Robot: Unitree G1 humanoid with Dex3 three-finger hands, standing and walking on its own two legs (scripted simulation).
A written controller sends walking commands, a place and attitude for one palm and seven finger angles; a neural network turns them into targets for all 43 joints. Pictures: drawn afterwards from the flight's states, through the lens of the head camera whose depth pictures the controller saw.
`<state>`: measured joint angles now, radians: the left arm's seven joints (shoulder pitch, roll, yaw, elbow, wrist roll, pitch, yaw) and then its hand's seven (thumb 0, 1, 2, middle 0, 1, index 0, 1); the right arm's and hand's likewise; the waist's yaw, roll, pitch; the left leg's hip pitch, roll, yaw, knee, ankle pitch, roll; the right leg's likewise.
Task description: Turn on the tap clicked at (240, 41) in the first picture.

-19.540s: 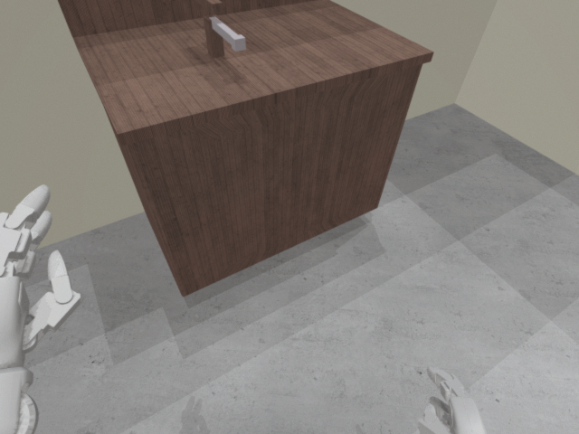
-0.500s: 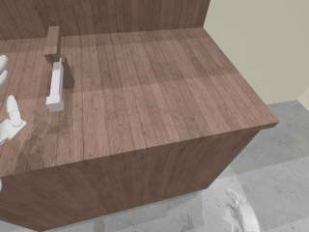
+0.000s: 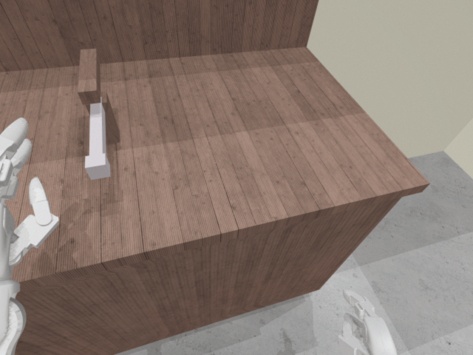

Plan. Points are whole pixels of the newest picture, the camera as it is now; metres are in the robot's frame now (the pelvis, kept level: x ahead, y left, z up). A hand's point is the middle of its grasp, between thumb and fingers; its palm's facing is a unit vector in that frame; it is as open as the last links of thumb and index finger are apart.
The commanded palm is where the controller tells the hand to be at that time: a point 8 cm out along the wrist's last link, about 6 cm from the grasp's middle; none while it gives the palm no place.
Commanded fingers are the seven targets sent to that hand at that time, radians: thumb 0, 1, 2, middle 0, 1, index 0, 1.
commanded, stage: come to a stop and stand still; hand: left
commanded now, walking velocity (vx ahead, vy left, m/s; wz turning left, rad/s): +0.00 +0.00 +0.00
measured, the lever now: (98, 166) +0.34 +0.26 +0.13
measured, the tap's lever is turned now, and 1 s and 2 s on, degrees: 0 0 0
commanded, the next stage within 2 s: look again from close up in 0.24 s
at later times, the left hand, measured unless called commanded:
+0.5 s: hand (59, 225) +0.22 +0.24 +0.16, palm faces +0.39 -0.83 -0.40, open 7.4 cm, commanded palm +0.16 +0.27 +0.18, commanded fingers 0.00 0.90 0.90 -0.20 -0.30 -0.20 -0.30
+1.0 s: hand (91, 221) +0.23 +0.21 +0.16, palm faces +0.38 -0.85 -0.37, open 7.4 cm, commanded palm +0.17 +0.24 +0.18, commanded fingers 0.00 0.90 0.90 -0.20 -0.30 -0.20 -0.30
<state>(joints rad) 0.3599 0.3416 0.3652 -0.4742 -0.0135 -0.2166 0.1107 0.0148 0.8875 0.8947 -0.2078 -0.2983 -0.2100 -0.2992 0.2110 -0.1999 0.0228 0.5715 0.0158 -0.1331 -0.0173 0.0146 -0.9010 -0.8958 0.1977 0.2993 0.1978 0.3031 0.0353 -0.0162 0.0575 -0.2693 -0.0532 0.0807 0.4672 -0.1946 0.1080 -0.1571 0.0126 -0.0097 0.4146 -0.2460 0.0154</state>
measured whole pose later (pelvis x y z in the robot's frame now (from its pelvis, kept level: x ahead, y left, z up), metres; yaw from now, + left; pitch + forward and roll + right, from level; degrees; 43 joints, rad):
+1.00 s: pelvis +0.01 -0.04 +0.00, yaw +0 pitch -1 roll -1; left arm 0.41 0.37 0.35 -0.45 -0.05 -0.16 0.10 0.01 0.89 0.89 -0.21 -0.30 -0.21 -0.30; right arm 0.19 -0.19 0.02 0.56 0.03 -0.08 -0.04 0.01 -0.90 -0.90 0.20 0.30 0.20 0.30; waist 0.02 -0.02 0.05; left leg -0.23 -0.03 0.06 0.42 -0.18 0.06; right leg -0.12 0.04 -0.02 0.39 -0.25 -0.03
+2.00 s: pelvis -0.02 -0.01 +0.00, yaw -1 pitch -2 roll -2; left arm 0.45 0.39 0.35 -0.45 -0.02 -0.18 0.08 0.01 0.88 0.89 -0.22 -0.30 -0.22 -0.30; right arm 0.24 -0.19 0.02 0.54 0.02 -0.09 -0.04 0.01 -0.90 -0.90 0.20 0.30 0.20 0.30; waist 0.02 -0.02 0.05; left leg -0.28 -0.03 0.09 0.49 -0.18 0.09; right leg -0.19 0.03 0.00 0.47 -0.26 -0.01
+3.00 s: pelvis -0.01 +0.00 +0.00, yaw +0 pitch -2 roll -1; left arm 0.39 0.35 0.34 -0.44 -0.02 -0.16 0.11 0.01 0.89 0.89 -0.21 -0.30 -0.21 -0.30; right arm 0.19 -0.18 0.03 0.58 0.01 -0.10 -0.02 0.01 -0.90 -0.90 0.20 0.30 0.20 0.30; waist 0.04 -0.04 0.06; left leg -0.21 -0.08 0.08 0.37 -0.14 0.09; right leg -0.13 0.00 0.02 0.40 -0.24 -0.01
